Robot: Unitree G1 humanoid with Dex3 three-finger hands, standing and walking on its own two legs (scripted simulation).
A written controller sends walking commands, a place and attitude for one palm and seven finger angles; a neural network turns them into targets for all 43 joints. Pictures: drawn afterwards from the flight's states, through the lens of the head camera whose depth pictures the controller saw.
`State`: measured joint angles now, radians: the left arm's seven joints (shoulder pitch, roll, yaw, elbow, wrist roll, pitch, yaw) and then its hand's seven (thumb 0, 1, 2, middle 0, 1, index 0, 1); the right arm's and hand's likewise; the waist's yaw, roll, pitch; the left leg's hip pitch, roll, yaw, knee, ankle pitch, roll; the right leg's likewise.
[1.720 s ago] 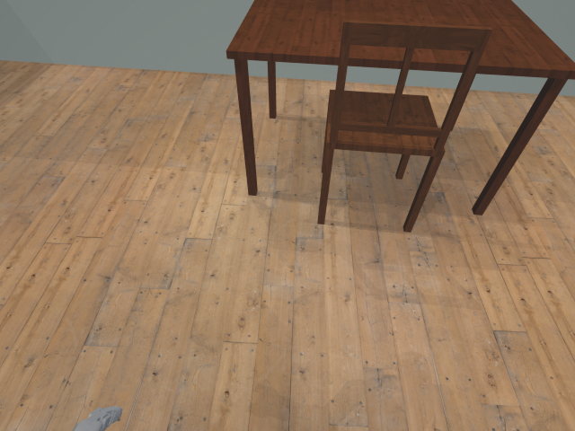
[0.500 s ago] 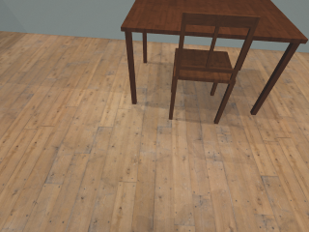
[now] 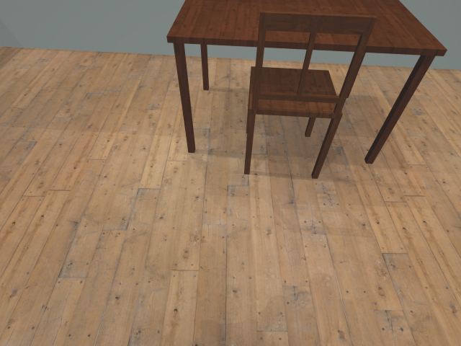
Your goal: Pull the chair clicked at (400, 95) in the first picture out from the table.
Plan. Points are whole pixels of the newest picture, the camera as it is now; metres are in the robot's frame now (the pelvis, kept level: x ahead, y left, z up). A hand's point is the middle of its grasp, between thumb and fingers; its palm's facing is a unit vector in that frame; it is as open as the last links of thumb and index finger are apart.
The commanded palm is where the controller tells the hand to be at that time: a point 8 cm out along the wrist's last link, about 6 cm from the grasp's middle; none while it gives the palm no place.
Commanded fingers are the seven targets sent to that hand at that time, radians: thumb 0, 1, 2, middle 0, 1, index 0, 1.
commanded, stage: walk to a spot facing it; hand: left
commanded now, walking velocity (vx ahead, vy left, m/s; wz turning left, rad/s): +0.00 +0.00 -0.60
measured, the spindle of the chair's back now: (305, 66) +1.16 -0.23 -0.09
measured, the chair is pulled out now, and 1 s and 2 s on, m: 0.00 0.00 0.00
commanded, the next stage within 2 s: none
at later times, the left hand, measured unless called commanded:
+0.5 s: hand out of the picture +0.04 +0.15 -0.15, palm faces -0.18 -0.95 -0.26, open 7.4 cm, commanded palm none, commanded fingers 0.00 0.90 0.90 -0.20 -0.30 -0.20 -0.30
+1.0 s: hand (150, 318) +0.20 +0.19 -0.18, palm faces -0.45 -0.87 -0.19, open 7.4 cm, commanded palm none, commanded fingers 0.00 0.90 0.90 -0.20 -0.30 -0.20 -0.30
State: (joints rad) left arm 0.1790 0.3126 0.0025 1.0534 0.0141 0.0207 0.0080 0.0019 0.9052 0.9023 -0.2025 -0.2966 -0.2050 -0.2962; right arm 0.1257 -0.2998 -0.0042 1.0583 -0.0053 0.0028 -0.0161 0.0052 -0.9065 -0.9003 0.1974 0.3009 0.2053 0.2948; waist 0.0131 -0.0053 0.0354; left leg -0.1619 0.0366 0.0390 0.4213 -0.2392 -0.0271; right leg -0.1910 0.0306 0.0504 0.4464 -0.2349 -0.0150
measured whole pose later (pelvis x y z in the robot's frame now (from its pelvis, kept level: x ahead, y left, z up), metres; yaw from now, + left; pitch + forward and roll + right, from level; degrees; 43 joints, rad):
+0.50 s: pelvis -0.02 -0.04 +0.00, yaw -15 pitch +1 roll +2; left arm 0.31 0.19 0.04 0.94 0.01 0.02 0.00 0.00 0.90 0.90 -0.20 -0.30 -0.21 -0.30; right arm 0.15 -0.25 -0.06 0.95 -0.02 0.05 -0.01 0.01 -0.91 -0.90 0.20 0.30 0.20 0.29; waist 0.03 0.02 0.06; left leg -0.50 0.06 -0.02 1.10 -0.30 -0.08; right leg -0.27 0.10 0.08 0.44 -0.18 -0.10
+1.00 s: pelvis +0.08 +0.01 +0.00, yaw -32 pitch +1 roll -2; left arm 0.35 0.27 0.10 0.96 0.04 0.02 -0.03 0.01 0.91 0.90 -0.20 -0.30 -0.20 -0.30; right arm 0.26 -0.18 -0.02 0.88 -0.01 -0.04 -0.01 0.00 -0.91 -0.90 0.20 0.30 0.21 0.29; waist 0.02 -0.05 -0.03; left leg -0.17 0.01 0.06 0.44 -0.29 0.04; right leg -0.48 0.08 0.07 1.01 -0.34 0.00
